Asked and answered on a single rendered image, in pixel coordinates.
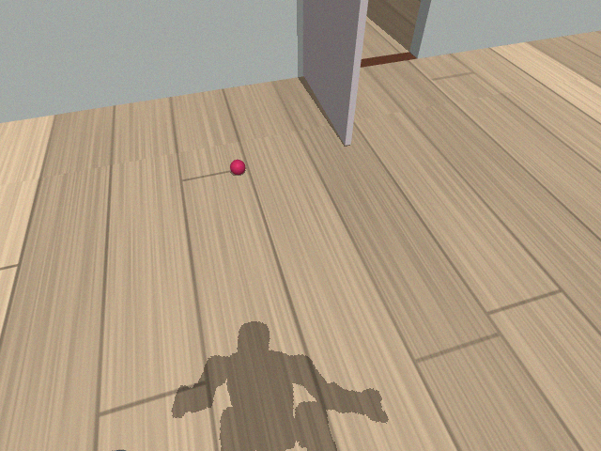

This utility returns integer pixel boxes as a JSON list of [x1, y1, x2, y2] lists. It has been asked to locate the ball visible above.
[[230, 160, 245, 175]]

